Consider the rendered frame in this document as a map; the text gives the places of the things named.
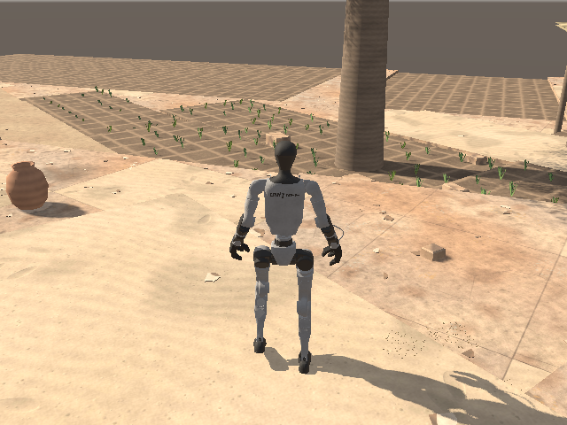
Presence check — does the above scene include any right robot forearm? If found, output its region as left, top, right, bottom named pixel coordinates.
left=321, top=214, right=339, bottom=249

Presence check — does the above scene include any left robot forearm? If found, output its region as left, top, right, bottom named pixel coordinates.
left=232, top=214, right=250, bottom=246

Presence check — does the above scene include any robot left hand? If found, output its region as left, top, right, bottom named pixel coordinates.
left=229, top=236, right=250, bottom=260

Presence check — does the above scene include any robot right shin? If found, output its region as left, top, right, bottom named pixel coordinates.
left=299, top=301, right=311, bottom=361

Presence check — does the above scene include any robot right hand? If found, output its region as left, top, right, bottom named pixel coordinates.
left=322, top=245, right=342, bottom=266

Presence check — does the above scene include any robot right upper arm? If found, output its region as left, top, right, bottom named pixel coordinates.
left=303, top=180, right=330, bottom=228

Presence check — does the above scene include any robot right foot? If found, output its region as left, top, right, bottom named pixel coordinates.
left=299, top=351, right=311, bottom=374

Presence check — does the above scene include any robot left upper arm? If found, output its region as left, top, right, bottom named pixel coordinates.
left=241, top=179, right=267, bottom=228

